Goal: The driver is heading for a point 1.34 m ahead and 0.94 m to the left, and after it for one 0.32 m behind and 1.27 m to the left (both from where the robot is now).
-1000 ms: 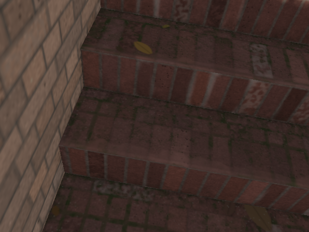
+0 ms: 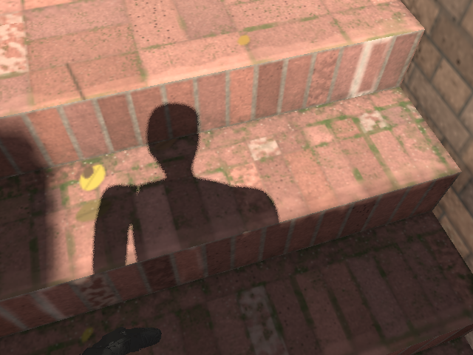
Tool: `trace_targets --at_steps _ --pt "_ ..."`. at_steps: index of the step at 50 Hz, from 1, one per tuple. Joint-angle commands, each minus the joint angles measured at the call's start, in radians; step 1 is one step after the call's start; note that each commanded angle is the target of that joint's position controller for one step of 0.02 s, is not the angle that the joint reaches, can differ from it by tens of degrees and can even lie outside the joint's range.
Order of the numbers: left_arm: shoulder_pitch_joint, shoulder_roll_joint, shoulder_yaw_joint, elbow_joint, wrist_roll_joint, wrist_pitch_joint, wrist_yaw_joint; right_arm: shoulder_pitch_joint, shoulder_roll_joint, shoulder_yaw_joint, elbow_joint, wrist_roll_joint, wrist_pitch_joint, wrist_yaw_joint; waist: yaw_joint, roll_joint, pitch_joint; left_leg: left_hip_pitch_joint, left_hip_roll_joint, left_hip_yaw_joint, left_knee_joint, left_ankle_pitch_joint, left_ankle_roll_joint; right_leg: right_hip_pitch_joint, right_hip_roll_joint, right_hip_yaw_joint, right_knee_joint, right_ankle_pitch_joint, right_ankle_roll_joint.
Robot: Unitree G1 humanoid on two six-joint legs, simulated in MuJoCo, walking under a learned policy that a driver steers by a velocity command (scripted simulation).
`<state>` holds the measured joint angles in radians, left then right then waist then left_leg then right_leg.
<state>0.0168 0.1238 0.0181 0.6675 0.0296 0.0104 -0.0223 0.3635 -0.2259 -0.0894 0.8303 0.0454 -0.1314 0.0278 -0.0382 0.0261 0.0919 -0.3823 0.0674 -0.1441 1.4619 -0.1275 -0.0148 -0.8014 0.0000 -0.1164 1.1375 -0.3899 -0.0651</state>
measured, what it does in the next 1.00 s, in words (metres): climbs, turning left: left foot 0.17 m higher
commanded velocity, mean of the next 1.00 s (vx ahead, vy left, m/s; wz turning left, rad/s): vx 0.06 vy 0.00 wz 0.52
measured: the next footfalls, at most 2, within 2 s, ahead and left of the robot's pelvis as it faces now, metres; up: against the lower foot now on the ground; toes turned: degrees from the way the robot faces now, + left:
left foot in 0.52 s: +0.27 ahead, +0.18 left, +0.17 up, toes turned +22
right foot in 1.04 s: +0.40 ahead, +0.00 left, +0.17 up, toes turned +36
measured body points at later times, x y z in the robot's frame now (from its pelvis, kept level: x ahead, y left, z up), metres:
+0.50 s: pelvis +0.15 +0.01 +0.12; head +0.20 +0.01 +0.56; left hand +0.11 +0.29 +0.00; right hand +0.44 -0.09 +0.04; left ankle +0.23 +0.16 -0.45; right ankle +0.11 -0.11 -0.64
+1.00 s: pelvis +0.26 +0.06 +0.24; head +0.29 +0.07 +0.69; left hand +0.31 +0.32 +0.15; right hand +0.49 -0.08 +0.13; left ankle +0.24 +0.16 -0.47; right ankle +0.36 -0.02 -0.42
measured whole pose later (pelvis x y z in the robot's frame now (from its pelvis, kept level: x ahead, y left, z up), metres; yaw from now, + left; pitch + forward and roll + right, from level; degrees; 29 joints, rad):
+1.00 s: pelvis +0.26 +0.06 +0.24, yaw +32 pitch +2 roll +0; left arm 0.14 0.11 -0.01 0.63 -0.01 0.02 0.04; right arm 0.24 -0.16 -0.06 0.65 -0.06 0.04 -0.09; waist -0.03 0.02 0.01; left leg -0.45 -0.14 -0.13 0.76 -0.34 0.07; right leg -0.62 0.00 0.03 1.08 -0.37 -0.03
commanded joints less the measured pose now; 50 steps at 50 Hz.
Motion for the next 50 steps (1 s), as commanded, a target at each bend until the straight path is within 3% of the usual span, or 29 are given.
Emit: trace_targets --at_steps 1,2,4,6,7,10,13,14,16,18,19,20,23,24,25,26,27,28,29,30,31,33,34,37,40,42,45,48,50 --pt "0.094 0.095 0.054 0.051 -0.032 -0.052 0.008 0.025 -0.007 -0.01 -0.134 -0.058 0.016 -0.014 0.033 -0.117 -0.257 -0.348 -0.028 0.007 0.409 -0.07 0.045 0.515 -0.282 0.515 -0.597 0.402 -0.187" --pt "0.105 0.076 0.046 0.094 -0.03 -0.059 0.024 0.008 0.032 0.012 -0.141 -0.073 0.036 -0.027 -0.006 -0.107 -0.176 -0.38 -0.026 -0.004 0.435 -0.089 0.056 0.454 -0.244 0.414 -0.617 0.448 -0.177" --pt "0.238 0.021 0.027 0.167 -0.004 -0.092 0.043 -0.043 0.09 0.039 -0.175 -0.056 0.054 -0.045 0.003 -0.038 -0.13 -0.474 -0.057 -0.023 0.463 -0.138 0.077 0.486 -0.295 0.357 -0.708 0.59 -0.153" --pt "0.233 0.071 0.031 0.168 0.01 -0.122 0.039 -0.06 0.058 0.038 -0.175 -0.05 0.076 -0.046 -0.016 -0.019 -0.084 -0.474 -0.072 0.011 0.313 -0.211 0.062 0.474 -0.313 0.212 -0.788 0.729 -0.139" --pt "0.289 0.079 0.034 0.177 0.014 -0.133 0.044 -0.071 0.071 0.031 -0.169 -0.049 0.095 -0.055 0.014 -0.017 -0.128 -0.519 -0.136 0.057 0.525 -0.205 0.067 0.549 -0.341 0.197 -0.77 0.904 -0.165" --pt "0.321 0.15 0.046 0.18 0.011 -0.143 0.044 -0.218 0.109 0.047 -0.262 -0.066 0.13 -0.088 0.012 -0.083 -0.096 -0.805 -0.146 0.061 0.791 -0.259 0.097 0.644 -0.362 0.12 -0.851 0.624 -0.128" --pt "0.321 0.193 0.047 0.163 0.006 -0.131 0.038 -0.358 0.084 0.056 -0.351 -0.074 0.166 -0.094 0.009 -0.04 -0.018 -0.929 -0.133 0.063 0.782 -0.261 0.071 0.607 -0.326 0.07 -0.918 0.212 -0.104" --pt "0.319 0.163 0.039 0.16 0.001 -0.126 0.041 -0.373 0.083 0.056 -0.381 -0.077 0.175 -0.091 -0.009 -0.045 -0.021 -0.92 -0.104 0.065 0.741 -0.214 0.06 0.6 -0.323 0.056 -0.915 0.265 -0.083" --pt "0.329 0.189 0.047 0.157 -0.005 -0.108 0.054 -0.408 0.074 0.062 -0.41 -0.082 0.192 -0.074 0.007 -0.095 -0.03 -0.871 -0.073 0.153 0.526 -0.169 0.021 0.597 -0.266 -0.006 -0.924 0.248 -0.083" --pt "0.354 0.234 0.061 0.149 -0.005 -0.105 0.075 -0.43 0.08 0.061 -0.435 -0.093 0.207 -0.068 0.028 -0.157 -0.071 -0.901 -0.037 0.166 0.473 -0.168 -0.009 0.715 -0.3 0.016 -0.921 0.333 -0.117" --pt "0.376 0.278 0.075 0.136 0.001 -0.11 0.091 -0.439 0.1 0.065 -0.462 -0.091 0.21 -0.066 0.032 -0.217 -0.116 -0.94 0.0 0.119 0.514 -0.296 0.005 0.84 -0.362 0.047 -0.936 0.494 -0.138" --pt "0.368 0.311 0.085 0.115 -0.006 -0.099 0.09 -0.428 0.087 0.075 -0.456 -0.09 0.214 -0.056 0.043 -0.187 -0.152 -0.909 0.029 0.189 0.306 -0.433 0.02 0.931 -0.339 -0.008 -0.957 0.487 -0.146" --pt "0.445 0.296 0.09 0.086 0.004 -0.065 0.111 -0.548 0.122 0.092 -0.475 -0.076 0.222 -0.027 0.129 -0.2 -0.153 -0.778 0.043 0.27 0.032 -0.598 0.068 1.02 -0.36 -0.049 -0.967 0.635 -0.156" --pt "0.353 0.282 0.084 0.057 0.006 -0.053 0.103 -0.427 0.135 0.097 -0.399 -0.055 0.214 -0.029 0.082 -0.176 -0.205 -0.548 0.003 0.335 -0.033 -0.66 0.095 0.93 -0.341 -0.176 -0.863 1.009 -0.13" --pt "0.316 0.316 0.082 0.039 -0.012 -0.044 0.087 -0.342 0.081 0.082 -0.375 -0.026 0.208 -0.038 0.054 -0.205 -0.262 -0.333 -0.084 0.379 -0.149 -0.694 0.114 0.877 -0.326 -0.183 -0.767 1.497 -0.127" --pt "0.31 0.331 0.083 0.056 -0.039 -0.055 0.066 -0.235 0.04 0.066 -0.348 -0.015 0.199 -0.056 0.02 -0.269 -0.287 -0.186 -0.14 0.351 -0.249 -0.602 0.141 0.861 -0.333 -0.148 -0.646 1.72 -0.122" --pt "0.304 0.329 0.078 0.053 -0.057 -0.067 0.036 -0.153 -0.012 0.042 -0.306 -0.024 0.186 -0.06 -0.03 -0.23 -0.347 -0.028 -0.166 0.241 -0.359 -0.416 0.172 0.759 -0.276 -0.177 -0.473 1.616 -0.078" --pt "0.245 0.298 0.075 -0.002 -0.048 -0.069 0.017 -0.108 -0.079 0.007 -0.3 -0.031 0.185 -0.068 -0.07 -0.127 -0.327 0.047 -0.109 -0.043 -0.576 -0.503 0.221 0.539 -0.187 -0.164 -0.259 1.205 -0.018" --pt "0.098 0.228 0.063 -0.119 -0.035 -0.078 0.001 -0.145 -0.203 -0.04 -0.342 -0.067 0.2 -0.073 -0.117 0.205 -0.339 0.073 0.095 -0.658 -0.929 -0.71 0.372 0.224 0.022 -0.05 0.271 0.22 0.036" --pt "0.08 0.142 0.043 -0.152 0.001 -0.079 -0.003 -0.255 -0.202 -0.04 -0.384 -0.09 0.207 -0.072 -0.06 0.1 -0.359 -0.034 0.132 -0.787 -1.044 -0.675 0.401 0.147 0.046 0.219 0.651 0.121 0.056" --pt "0.098 0.069 0.024 -0.177 0.006 -0.064 0.006 -0.325 -0.153 -0.021 -0.374 -0.088 0.205 -0.082 0.016 0.122 -0.302 -0.119 0.109 -0.65 -0.96 -0.638 0.361 0.086 0.018 0.269 0.753 0.21 0.052" --pt "0.146 0.023 -0.002 -0.18 0.045 -0.064 0.038 -0.334 -0.022 0.02 -0.304 -0.085 0.173 -0.087 0.087 0.079 -0.071 -0.299 0.033 -0.381 -0.772 -0.491 0.273 -0.004 0.008 0.224 0.717 0.302 0.032" --pt "0.18 0.029 -0.006 -0.159 0.046 -0.063 0.045 -0.318 0.008 0.03 -0.276 -0.085 0.163 -0.082 0.093 0.06 -0.062 -0.295 0.007 -0.322 -0.769 -0.437 0.258 -0.024 0.02 0.207 0.752 0.316 0.028" --pt "0.141 0.042 -0.006 -0.156 0.03 -0.042 0.06 -0.208 -0.028 0.022 -0.199 -0.083 0.138 -0.078 0.068 0.073 -0.098 -0.164 -0.003 -0.262 -0.773 -0.165 0.271 -0.134 0.038 0.17 0.84 0.309 0.045" --pt "0.104 0.044 -0.012 -0.167 0.037 -0.021 0.068 -0.173 -0.038 0.016 -0.195 -0.071 0.136 -0.093 0.061 0.06 -0.131 -0.104 -0.016 -0.225 -0.764 -0.006 0.279 -0.139 0.003 0.193 0.683 0.305 0.081" --pt "0.04 0.048 -0.018 -0.192 0.0 0.008 0.066 -0.168 -0.053 0.019 -0.242 -0.08 0.17 -0.13 0.02 0.062 -0.169 -0.029 0.023 -0.301 -0.844 0.136 0.28 -0.101 0.005 0.157 0.495 0.172 0.117" --pt "0.055 0.052 -0.012 -0.149 -0.013 0.008 0.058 -0.181 -0.079 0.004 -0.272 -0.114 0.172 -0.145 0.016 0.041 -0.239 -0.014 0.025 -0.346 -0.977 -0.175 0.261 0.06 -0.005 0.122 0.247 0.12 0.092" --pt "0.089 0.051 -0.004 -0.118 -0.045 -0.003 0.056 -0.225 -0.089 -0.015 -0.282 -0.11 0.151 -0.13 0.044 0.118 -0.231 -0.078 0.025 -0.353 -1.054 -0.334 0.267 0.283 -0.018 0.171 -0.027 0.027 0.039" --pt "0.247 0.075 0.012 -0.099 -0.057 -0.016 0.066 -0.27 -0.065 -0.016 -0.288 -0.103 0.134 -0.107 0.124 0.129 -0.196 -0.149 -0.018 -0.315 -1.031 -0.317 0.255 0.515 -0.023 0.158 -0.344 -0.081 -0.004"
Velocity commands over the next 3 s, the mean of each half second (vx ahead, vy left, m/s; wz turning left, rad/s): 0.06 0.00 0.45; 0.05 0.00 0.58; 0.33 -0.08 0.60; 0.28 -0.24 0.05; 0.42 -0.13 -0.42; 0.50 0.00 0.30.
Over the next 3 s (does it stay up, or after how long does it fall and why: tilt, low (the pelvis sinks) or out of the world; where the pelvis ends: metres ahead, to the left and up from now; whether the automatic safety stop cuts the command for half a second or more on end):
stays up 1.20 0.66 0.61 its command is cut before an obstacle after 1.3 s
